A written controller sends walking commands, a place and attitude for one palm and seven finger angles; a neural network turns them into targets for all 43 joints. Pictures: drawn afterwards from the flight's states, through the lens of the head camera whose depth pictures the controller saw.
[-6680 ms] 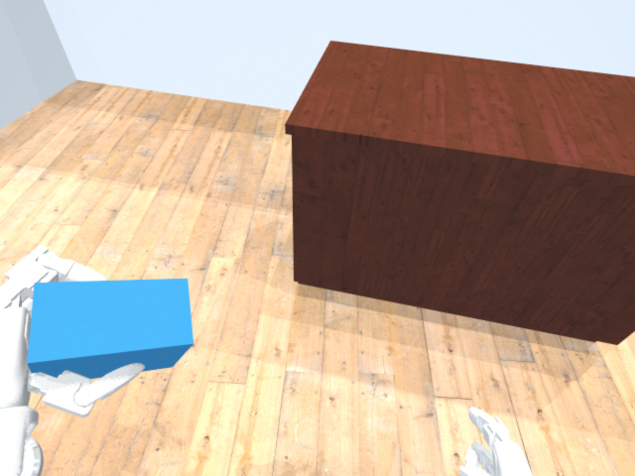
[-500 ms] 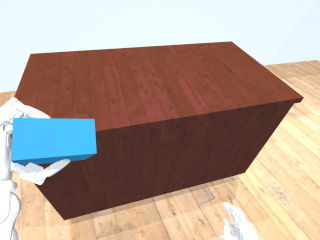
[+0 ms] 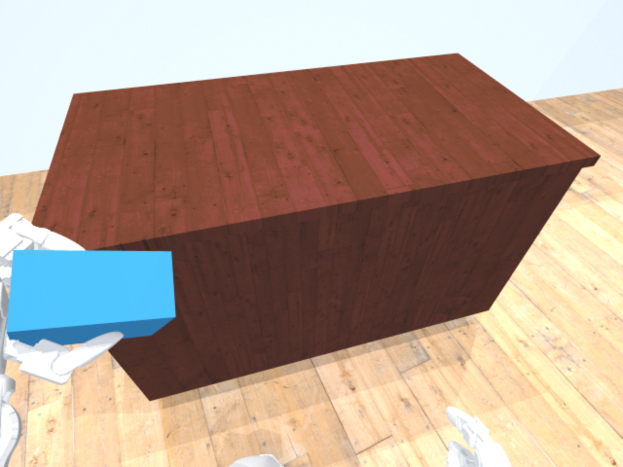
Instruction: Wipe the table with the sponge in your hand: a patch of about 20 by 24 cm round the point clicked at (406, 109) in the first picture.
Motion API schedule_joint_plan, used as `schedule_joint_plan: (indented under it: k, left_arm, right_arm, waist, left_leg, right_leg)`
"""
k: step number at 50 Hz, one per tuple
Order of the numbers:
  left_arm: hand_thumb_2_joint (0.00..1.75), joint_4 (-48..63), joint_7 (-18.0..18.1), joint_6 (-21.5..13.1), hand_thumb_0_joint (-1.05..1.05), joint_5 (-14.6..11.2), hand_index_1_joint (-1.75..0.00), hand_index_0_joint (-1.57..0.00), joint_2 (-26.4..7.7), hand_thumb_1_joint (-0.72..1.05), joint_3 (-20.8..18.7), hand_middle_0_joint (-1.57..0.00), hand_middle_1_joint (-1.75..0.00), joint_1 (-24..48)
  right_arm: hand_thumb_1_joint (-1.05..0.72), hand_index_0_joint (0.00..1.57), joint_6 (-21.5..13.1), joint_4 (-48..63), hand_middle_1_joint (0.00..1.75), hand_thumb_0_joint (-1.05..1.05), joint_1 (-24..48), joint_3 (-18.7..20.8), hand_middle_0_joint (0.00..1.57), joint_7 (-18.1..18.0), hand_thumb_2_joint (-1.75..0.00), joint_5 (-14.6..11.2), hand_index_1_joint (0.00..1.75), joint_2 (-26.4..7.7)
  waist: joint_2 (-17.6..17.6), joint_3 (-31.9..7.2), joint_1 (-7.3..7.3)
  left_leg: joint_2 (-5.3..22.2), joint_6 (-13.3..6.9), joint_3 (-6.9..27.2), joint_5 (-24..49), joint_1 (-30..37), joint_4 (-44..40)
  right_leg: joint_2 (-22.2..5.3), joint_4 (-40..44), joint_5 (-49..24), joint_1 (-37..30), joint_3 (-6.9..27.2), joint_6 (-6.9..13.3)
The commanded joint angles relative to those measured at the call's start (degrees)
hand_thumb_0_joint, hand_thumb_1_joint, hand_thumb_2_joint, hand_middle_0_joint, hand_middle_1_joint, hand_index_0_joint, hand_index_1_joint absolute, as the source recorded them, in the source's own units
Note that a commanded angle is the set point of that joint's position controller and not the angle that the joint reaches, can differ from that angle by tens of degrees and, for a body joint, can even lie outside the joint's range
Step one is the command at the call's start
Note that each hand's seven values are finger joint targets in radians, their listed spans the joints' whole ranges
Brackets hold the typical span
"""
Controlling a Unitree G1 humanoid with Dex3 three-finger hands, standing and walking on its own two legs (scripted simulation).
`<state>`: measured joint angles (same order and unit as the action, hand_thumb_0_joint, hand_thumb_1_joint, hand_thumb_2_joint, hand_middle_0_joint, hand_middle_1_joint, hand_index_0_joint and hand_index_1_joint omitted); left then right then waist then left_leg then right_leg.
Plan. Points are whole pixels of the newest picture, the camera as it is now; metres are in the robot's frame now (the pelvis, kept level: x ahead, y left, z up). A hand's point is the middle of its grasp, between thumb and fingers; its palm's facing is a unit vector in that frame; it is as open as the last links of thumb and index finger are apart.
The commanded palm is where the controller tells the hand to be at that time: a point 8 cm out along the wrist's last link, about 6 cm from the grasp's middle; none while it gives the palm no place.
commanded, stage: come to a stop and stand still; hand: left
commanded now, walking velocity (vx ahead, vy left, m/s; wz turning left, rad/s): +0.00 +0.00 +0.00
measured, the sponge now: (117, 298) +0.23 +0.22 +0.16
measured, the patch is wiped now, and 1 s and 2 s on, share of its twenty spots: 0.00 0.00 0.00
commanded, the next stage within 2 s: look again from close up in 0.86 s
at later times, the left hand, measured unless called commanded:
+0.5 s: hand (32, 292) +0.22 +0.29 +0.18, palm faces +0.35 -0.84 -0.41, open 10.6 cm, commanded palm +0.17 +0.32 +0.19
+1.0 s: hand (19, 289) +0.22 +0.30 +0.18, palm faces +0.38 -0.84 -0.37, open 10.6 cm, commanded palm +0.17 +0.34 +0.19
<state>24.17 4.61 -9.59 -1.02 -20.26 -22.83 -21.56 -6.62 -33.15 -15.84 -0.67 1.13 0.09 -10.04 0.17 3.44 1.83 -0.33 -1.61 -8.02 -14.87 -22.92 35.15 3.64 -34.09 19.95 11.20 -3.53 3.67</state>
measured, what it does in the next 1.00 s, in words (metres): steps on the spot: left foot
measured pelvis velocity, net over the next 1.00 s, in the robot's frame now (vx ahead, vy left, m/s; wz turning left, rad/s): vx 0.00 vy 0.06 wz -0.03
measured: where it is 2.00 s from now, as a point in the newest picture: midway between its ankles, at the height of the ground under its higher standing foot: outside the picture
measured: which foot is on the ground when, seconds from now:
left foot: up 0.00-0.24, down 0.26-1.00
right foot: down 0.00-1.00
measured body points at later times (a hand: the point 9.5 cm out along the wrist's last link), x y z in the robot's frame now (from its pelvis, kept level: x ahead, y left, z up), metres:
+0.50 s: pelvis -0.01 +0.05 +0.02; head +0.00 +0.06 +0.47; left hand +0.19 +0.33 +0.20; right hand +0.15 -0.19 -0.05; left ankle +0.00 +0.15 -0.72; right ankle +0.01 -0.06 -0.72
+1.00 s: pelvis +0.00 +0.06 +0.02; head +0.00 +0.07 +0.47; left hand +0.19 +0.35 +0.20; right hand +0.16 -0.16 -0.06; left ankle +0.00 +0.15 -0.72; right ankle +0.01 -0.06 -0.72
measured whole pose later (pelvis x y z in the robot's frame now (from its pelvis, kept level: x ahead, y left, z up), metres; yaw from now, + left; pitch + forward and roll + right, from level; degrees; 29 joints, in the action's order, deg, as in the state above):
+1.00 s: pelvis +0.00 +0.06 +0.02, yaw -2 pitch -1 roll -1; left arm 24.2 7.7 -10.8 -1.9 -20.1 -19.3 -24.7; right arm -5.8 -34.2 -12.7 -1.3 -3.1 -0.2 -10.8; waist -0.1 1.6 1.0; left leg -1.7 -2.3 -1.1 -13.1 -10.3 24.7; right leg 0.5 -22.9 11.0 10.6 0.1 -0.1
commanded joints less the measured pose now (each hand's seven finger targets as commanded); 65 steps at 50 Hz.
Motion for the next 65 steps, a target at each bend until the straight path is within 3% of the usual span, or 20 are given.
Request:
schedule_joint_plan:
  k: [1, 2, 3, 4, 6, 8, 10, 11, 13, 14, 15, 16, 19, 25, 32, 36, 40, 52, 61, 65]
  left_arm:
    - [1.30, 16.32, 1.78, -4.53, 0.00, -0.81, -1.60, -1.20, -12.45, 0.10, -4.97, -1.20, -1.60, 13.94]
    - [1.30, 14.34, 2.13, -4.55, 0.00, -1.34, -1.60, -1.20, -11.27, 0.10, -3.97, -1.20, -1.60, 11.70]
    - [1.30, 12.28, 2.58, -4.82, 0.00, -1.40, -1.60, -1.20, -10.69, 0.10, -4.24, -1.20, -1.60, 7.22]
    - [1.30, 12.44, 3.03, -5.25, 0.00, -1.17, -1.60, -1.20, -10.87, 0.10, -4.34, -1.20, -1.60, 5.94]
    - [1.30, 12.41, 4.18, -6.14, 0.00, -0.66, -1.60, -1.20, -11.83, 0.10, -5.22, -1.20, -1.60, 7.06]
    - [1.30, 11.51, 5.04, -6.57, 0.00, -0.26, -1.60, -1.20, -10.70, 0.10, -4.97, -1.20, -1.60, 5.85]
    - [1.30, 11.21, 5.15, -6.80, 0.00, -0.28, -1.60, -1.20, -9.49, 0.10, -4.31, -1.20, -1.60, 4.21]
    - [1.30, 10.16, 5.05, -6.75, 0.00, -0.69, -1.60, -1.20, -8.96, 0.10, -4.17, -1.20, -1.60, 2.23]
    - [1.30, 12.83, 4.60, -7.04, 0.00, -0.82, -1.60, -1.20, -9.67, 0.10, -4.19, -1.20, -1.60, 2.41]
    - [1.30, 13.37, 4.36, -6.96, 0.00, -0.83, -1.60, -1.20, -10.57, 0.10, -4.84, -1.20, -1.60, 1.65]
    - [1.30, 14.57, 4.30, -6.75, 0.00, -0.89, -1.60, -1.20, -11.49, 0.10, -5.60, -1.20, -1.60, 0.46]
    - [1.30, 16.61, 4.05, -7.00, 0.00, -0.95, -1.60, -1.20, -12.40, 0.10, -6.78, -1.20, -1.60, 0.63]
    - [1.30, 14.77, 3.97, -6.48, 0.00, -1.29, -1.60, -1.20, -10.22, 0.10, -4.96, -1.20, -1.60, -2.62]
    - [1.30, 12.23, 4.06, -6.06, 0.00, -1.24, -1.60, -1.20, -9.30, 0.10, -3.61, -1.20, -1.60, 1.08]
    - [1.30, 13.23, 4.14, -5.44, 0.00, -0.56, -1.60, -1.20, -8.35, 0.10, -1.10, -1.20, -1.60, 6.61]
    - [1.30, 13.18, 4.28, -5.03, 0.00, -0.73, -1.60, -1.20, -9.53, 0.10, -2.40, -1.20, -1.60, 5.51]
    - [1.30, 12.30, 4.22, -5.02, 0.00, -0.93, -1.60, -1.20, -8.61, 0.10, -1.83, -1.20, -1.60, 4.12]
    - [1.30, 13.72, 4.51, -5.11, 0.00, -1.35, -1.60, -1.20, -9.26, 0.10, -2.41, -1.20, -1.60, 1.45]
    - [1.30, 13.33, 4.77, -4.93, 0.00, -1.32, -1.60, -1.20, -10.33, 0.10, -3.11, -1.20, -1.60, 1.84]
    - [1.30, 12.79, 4.67, -4.80, 0.00, -1.44, -1.60, -1.20, -9.14, 0.10, -1.94, -1.20, -1.60, 0.94]
  right_arm:
    - [-0.90, 0.20, -4.30, 9.23, 0.30, 0.00, 8.40, 3.24, 0.20, -0.78, -0.90, -1.14, 0.30, -8.89]
    - [-0.90, 0.20, -5.14, 7.59, 0.30, 0.00, 8.05, 3.32, 0.20, -1.20, -0.90, -0.95, 0.30, -8.79]
    - [-0.90, 0.20, -5.07, 6.48, 0.30, 0.00, 7.21, 2.56, 0.20, -1.77, -0.90, -0.67, 0.30, -7.30]
    - [-0.90, 0.20, -4.97, 6.16, 0.30, 0.00, 6.85, 2.25, 0.20, -2.09, -0.90, -0.35, 0.30, -7.21]
    - [-0.90, 0.20, -5.76, 5.87, 0.30, 0.00, 7.83, 1.86, 0.20, -2.95, -0.90, -0.25, 0.30, -6.47]
    - [-0.90, 0.20, -6.55, 6.18, 0.30, 0.00, 7.33, 1.56, 0.20, -3.33, -0.90, 0.17, 0.30, -6.12]
    - [-0.90, 0.20, -7.00, 6.46, 0.30, 0.00, 6.65, 1.91, 0.20, -3.52, -0.90, 0.38, 0.30, -6.66]
    - [-0.90, 0.20, -7.30, 6.78, 0.30, 0.00, 6.78, 2.41, 0.20, -3.76, -0.90, 0.05, 0.30, -7.31]
    - [-0.90, 0.20, -6.45, 7.47, 0.30, 0.00, 7.31, 3.72, 0.20, -3.42, -0.90, -0.65, 0.30, -9.62]
    - [-0.90, 0.20, -5.94, 7.86, 0.30, 0.00, 7.50, 4.17, 0.20, -3.31, -0.90, -0.89, 0.30, -10.09]
    - [-0.90, 0.20, -5.32, 7.85, 0.30, 0.00, 7.97, 3.42, 0.20, -3.29, -0.90, -0.93, 0.30, -8.71]
    - [-0.90, 0.20, -5.20, 8.13, 0.30, 0.00, 8.28, 3.09, 0.20, -3.30, -0.90, -0.78, 0.30, -8.48]
    - [-0.90, 0.20, -4.32, 8.65, 0.30, 0.00, 8.34, 3.08, 0.20, -3.17, -0.90, -1.10, 0.30, -8.70]
    - [-0.90, 0.20, -3.68, 7.83, 0.30, 0.00, 7.72, 2.64, 0.20, -3.99, -0.90, -0.77, 0.30, -8.65]
    - [-0.90, 0.20, -3.64, 7.26, 0.30, 0.00, 7.92, 1.97, 0.20, -4.33, -0.90, -0.33, 0.30, -7.97]
    - [-0.90, 0.20, -3.29, 7.46, 0.30, 0.00, 8.46, 1.80, 0.20, -4.32, -0.90, -0.21, 0.30, -7.74]
    - [-0.90, 0.20, -2.54, 7.74, 0.30, 0.00, 8.50, 1.64, 0.20, -4.33, -0.90, -0.25, 0.30, -7.56]
    - [-0.90, 0.20, -2.20, 8.05, 0.30, 0.00, 8.72, 2.00, 0.20, -4.88, -0.90, -0.49, 0.30, -7.80]
    - [-0.90, 0.20, -1.93, 8.01, 0.30, 0.00, 9.24, 2.21, 0.20, -5.27, -0.90, -0.47, 0.30, -8.28]
    - [-0.90, 0.20, -1.65, 8.13, 0.30, 0.00, 8.90, 2.07, 0.20, -5.21, -0.90, -0.46, 0.30, -8.06]
  waist:
    - [-14.88, -3.80, -0.73]
    - [-7.47, -0.06, -1.87]
    - [-1.19, 0.08, -1.85]
    - [1.70, -1.35, -1.72]
    - [-0.55, -3.93, -1.21]
    - [-4.17, -7.54, 0.21]
    - [-3.63, -9.02, 0.39]
    - [-2.57, -8.65, 0.13]
    - [-1.15, -10.86, 0.47]
    - [-2.06, -11.12, 0.27]
    - [4.35, -12.16, -0.90]
    - [8.74, -12.48, -0.93]
    - [3.90, -10.04, -0.87]
    - [3.89, -6.69, -1.16]
    - [4.44, -8.21, -1.14]
    - [4.10, -8.47, -0.93]
    - [4.31, -7.40, -0.85]
    - [3.42, -10.18, -1.01]
    - [3.26, -8.46, -0.97]
    - [2.97, -8.58, -0.89]
  left_leg:
    - [-3.43, 4.05, 10.40, -5.09, -8.50, 34.80]
    - [-0.68, 3.66, 12.87, -2.57, -8.20, 34.33]
    - [0.19, 3.68, 11.84, -0.52, -7.03, 32.78]
    - [0.61, 3.31, 10.98, -1.17, -7.42, 26.94]
    - [1.00, 2.26, 8.75, -3.92, -5.01, 12.33]
    - [-0.35, 0.79, 6.08, -3.60, 1.83, -1.56]
    - [-1.16, -0.15, 4.82, 1.28, 10.16, -12.36]
    - [1.24, -0.59, 6.29, 4.88, 12.57, -16.80]
    - [5.62, -1.41, 9.82, 14.55, 16.93, -15.13]
    - [5.78, -1.12, 9.52, 16.35, 16.70, -13.20]
    - [5.76, -1.13, 10.83, 16.65, 16.66, -13.06]
    - [6.18, -0.98, 11.55, 17.27, 16.99, -13.64]
    - [6.81, -0.90, 13.35, 12.52, 10.93, -14.15]
    - [6.54, -0.74, 14.24, 2.02, 8.37, -17.49]
    - [5.84, 0.40, 13.37, 6.58, 10.69, -16.89]
    - [5.34, 1.22, 12.77, 8.39, 11.22, -17.01]
    - [5.39, 1.06, 13.54, 4.14, 8.55, -18.41]
    - [4.52, 1.61, 12.16, 11.74, 10.69, -15.17]
    - [3.76, 1.23, 12.09, 7.50, 9.88, -15.71]
    - [3.94, 0.91, 12.42, 6.51, 9.37, -15.95]
  right_leg:
    - [-21.34, 27.64, 12.58, 8.50, 32.82, 6.29]
    - [-21.64, 27.37, 15.02, 12.34, 31.81, 6.54]
    - [-19.62, 25.77, 11.58, 11.97, 26.99, 7.64]
    - [-18.54, 24.04, 6.52, 7.42, 23.64, 7.95]
    - [-17.50, 21.28, -3.52, 0.46, 21.59, 6.13]
    - [-15.81, 19.90, -5.05, -2.99, 19.50, 4.70]
    - [-11.97, 18.52, -5.03, -3.09, 16.10, 1.01]
    - [-10.43, 15.79, -9.57, -4.20, 14.09, -0.77]
    - [-8.16, 12.88, -15.55, -4.10, 12.38, -3.99]
    - [-8.10, 12.67, -17.97, -4.31, 12.92, -4.51]
    - [-7.81, 11.10, -18.46, -4.41, 11.26, -3.15]
    - [-6.81, 9.32, -18.40, -4.01, 10.02, -2.74]
    - [-5.92, 10.29, -17.14, -6.15, 8.41, -2.52]
    - [-5.30, 11.16, -12.04, -3.63, 8.47, -2.41]
    - [-5.64, 11.06, -15.62, -4.60, 7.43, -2.29]
    - [-5.46, 11.13, -16.53, -4.81, 7.17, -2.26]
    - [-5.29, 11.90, -14.26, -5.77, 6.91, -2.41]
    - [-6.37, 12.16, -20.10, -7.11, 6.98, -2.35]
    - [-6.21, 14.24, -16.22, -5.57, 8.06, -2.33]
    - [-6.28, 14.51, -15.50, -6.02, 7.92, -2.50]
